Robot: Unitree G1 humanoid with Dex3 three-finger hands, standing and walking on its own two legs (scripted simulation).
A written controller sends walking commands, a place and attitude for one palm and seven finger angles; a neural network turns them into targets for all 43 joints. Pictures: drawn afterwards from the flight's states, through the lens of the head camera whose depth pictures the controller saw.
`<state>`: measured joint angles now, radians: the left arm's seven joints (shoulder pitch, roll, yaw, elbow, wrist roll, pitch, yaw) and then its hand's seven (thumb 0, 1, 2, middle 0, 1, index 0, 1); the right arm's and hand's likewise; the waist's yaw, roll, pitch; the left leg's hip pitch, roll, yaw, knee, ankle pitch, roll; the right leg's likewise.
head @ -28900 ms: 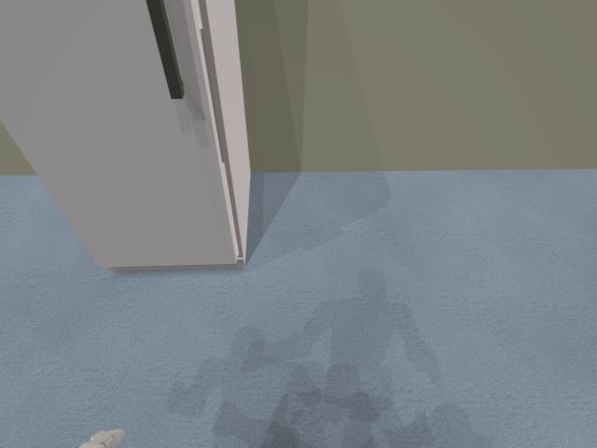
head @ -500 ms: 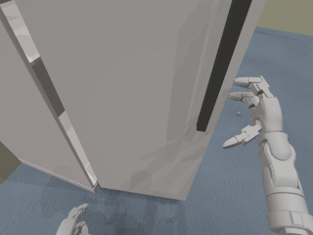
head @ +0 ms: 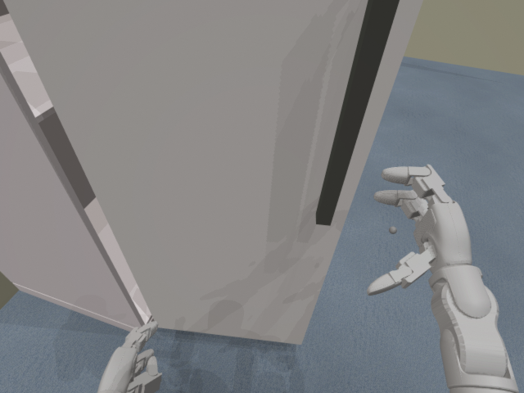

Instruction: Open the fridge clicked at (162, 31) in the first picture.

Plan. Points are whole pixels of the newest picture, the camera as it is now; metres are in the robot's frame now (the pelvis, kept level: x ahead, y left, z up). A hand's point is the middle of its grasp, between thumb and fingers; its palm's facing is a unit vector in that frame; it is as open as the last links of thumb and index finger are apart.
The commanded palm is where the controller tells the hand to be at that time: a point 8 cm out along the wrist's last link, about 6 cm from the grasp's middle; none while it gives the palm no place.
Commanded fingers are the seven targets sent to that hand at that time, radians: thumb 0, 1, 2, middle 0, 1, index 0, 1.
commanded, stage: slip the hand off the handle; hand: right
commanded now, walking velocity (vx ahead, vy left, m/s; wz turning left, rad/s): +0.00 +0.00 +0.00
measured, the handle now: (348, 114) +0.42 -0.10 +0.25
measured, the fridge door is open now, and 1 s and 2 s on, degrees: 78 78 78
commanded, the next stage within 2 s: draw the hand back to the body in 0.62 s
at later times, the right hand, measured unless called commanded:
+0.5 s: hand (418, 273) +0.23 -0.16 +0.17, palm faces +0.06 +0.98 -0.19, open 14.6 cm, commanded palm +0.20 -0.21 +0.17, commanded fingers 0.00 0.55 -0.20 0.25 1.15 0.25 1.15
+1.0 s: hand (436, 281) +0.22 -0.18 +0.16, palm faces +0.17 +0.98 -0.05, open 14.7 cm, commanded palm +0.18 -0.23 +0.17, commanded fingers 0.00 0.55 -0.20 0.25 1.15 0.25 1.15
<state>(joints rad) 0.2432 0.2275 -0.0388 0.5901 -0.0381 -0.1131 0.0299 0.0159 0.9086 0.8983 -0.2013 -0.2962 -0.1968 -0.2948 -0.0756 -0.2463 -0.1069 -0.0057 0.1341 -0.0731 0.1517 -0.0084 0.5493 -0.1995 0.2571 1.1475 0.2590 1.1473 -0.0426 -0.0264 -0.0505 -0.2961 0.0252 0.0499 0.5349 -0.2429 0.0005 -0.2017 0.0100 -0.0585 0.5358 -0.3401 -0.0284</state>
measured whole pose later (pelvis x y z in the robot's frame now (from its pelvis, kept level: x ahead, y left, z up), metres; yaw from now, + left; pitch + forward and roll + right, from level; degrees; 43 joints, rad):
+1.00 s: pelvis -0.01 +0.01 +0.00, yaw -2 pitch -3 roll +0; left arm 0.21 0.25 -0.06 0.60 -0.06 -0.19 0.07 0.02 0.91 0.90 -0.20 -0.30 -0.20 -0.29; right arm 0.20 -0.23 -0.20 -0.39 0.27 0.31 0.09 -0.01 0.55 -0.20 0.25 1.15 0.25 1.15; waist -0.08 -0.06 -0.07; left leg -0.23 0.02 0.08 0.51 -0.24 0.01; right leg -0.15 0.00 -0.03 0.52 -0.32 -0.02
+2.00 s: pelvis -0.01 +0.01 +0.01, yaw -1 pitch -6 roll +1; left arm 0.20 0.24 0.00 0.66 0.01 -0.12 0.07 0.02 0.91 0.90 -0.20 -0.30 -0.20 -0.29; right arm 0.44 -0.34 -0.34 -0.32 0.07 -0.07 -0.10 0.01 -0.69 -0.80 0.22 0.42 0.22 0.42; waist -0.09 -0.06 0.02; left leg -0.10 0.01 0.08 0.35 -0.16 0.01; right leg -0.03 0.00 -0.03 0.38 -0.26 -0.02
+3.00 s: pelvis -0.07 -0.01 -0.01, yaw -1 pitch -1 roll +0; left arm 0.21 0.24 0.00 0.53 0.00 -0.03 0.09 0.01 0.91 0.90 -0.20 -0.30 -0.20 -0.29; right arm 0.48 -0.38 -0.43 -0.45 0.01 -0.16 -0.13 0.02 -0.89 -0.90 0.21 0.30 0.22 0.30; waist -0.04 -0.01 0.01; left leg -0.40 0.06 0.04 0.56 -0.16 -0.02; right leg -0.33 0.04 -0.06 0.61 -0.28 -0.07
